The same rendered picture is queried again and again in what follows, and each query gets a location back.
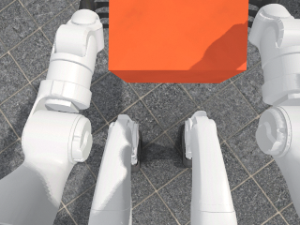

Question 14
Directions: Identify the robot right hand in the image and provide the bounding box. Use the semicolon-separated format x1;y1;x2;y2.
247;0;280;28

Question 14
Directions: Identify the robot left upper arm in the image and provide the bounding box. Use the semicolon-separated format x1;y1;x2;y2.
0;110;93;225

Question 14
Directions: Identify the robot right upper arm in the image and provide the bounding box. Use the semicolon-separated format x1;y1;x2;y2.
255;106;300;218

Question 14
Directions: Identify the left robot forearm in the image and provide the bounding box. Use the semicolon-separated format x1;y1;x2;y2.
22;8;105;151

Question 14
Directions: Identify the carton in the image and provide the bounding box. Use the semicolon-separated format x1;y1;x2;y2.
108;0;248;83

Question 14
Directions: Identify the robot left thigh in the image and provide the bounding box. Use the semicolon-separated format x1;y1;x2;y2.
88;119;139;225

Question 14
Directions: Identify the right robot forearm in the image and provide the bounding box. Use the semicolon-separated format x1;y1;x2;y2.
248;4;300;107

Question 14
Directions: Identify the robot left hand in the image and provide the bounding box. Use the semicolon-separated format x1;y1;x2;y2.
79;0;110;29

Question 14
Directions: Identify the right robot shin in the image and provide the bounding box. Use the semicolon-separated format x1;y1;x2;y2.
185;111;217;158

